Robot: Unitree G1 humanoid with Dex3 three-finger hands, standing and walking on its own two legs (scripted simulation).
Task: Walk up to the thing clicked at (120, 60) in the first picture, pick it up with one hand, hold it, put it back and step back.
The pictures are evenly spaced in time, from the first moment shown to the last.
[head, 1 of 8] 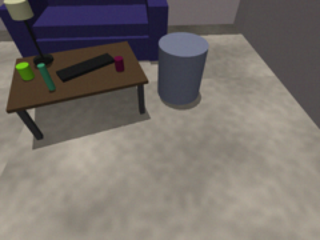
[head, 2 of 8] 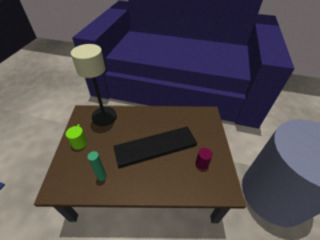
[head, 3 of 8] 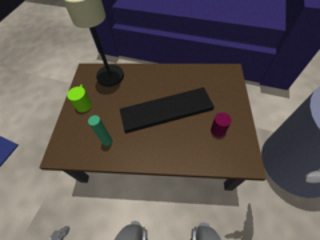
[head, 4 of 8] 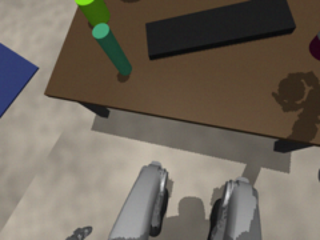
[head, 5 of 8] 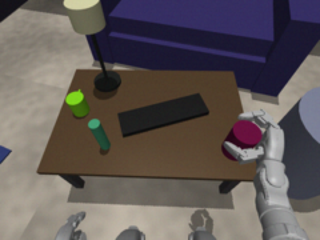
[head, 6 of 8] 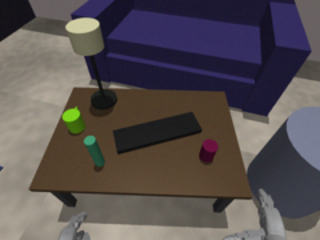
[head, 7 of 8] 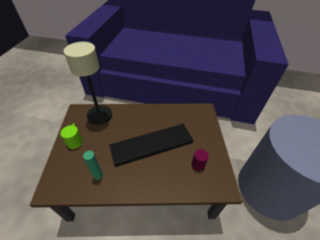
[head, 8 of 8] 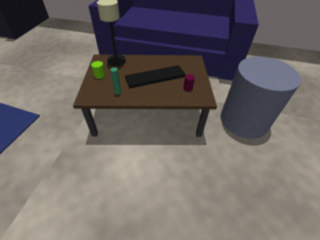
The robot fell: no
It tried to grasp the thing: yes
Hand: right
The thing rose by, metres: 0.37
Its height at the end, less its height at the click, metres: +0.00
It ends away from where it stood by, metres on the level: 0.03
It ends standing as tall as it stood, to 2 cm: yes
